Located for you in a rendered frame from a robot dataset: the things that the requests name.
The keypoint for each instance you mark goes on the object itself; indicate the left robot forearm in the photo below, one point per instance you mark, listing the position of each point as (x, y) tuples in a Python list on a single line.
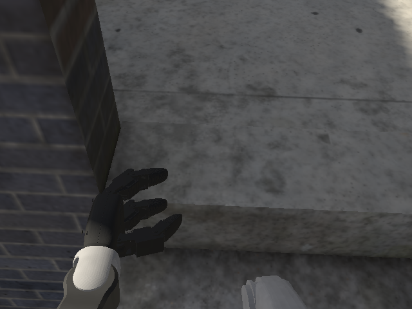
[(93, 282)]

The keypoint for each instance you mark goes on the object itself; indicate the left robot hand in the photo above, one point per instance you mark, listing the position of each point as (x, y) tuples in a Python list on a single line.
[(109, 217)]

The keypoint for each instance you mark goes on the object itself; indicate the right robot thigh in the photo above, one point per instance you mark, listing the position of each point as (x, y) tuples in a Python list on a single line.
[(270, 292)]

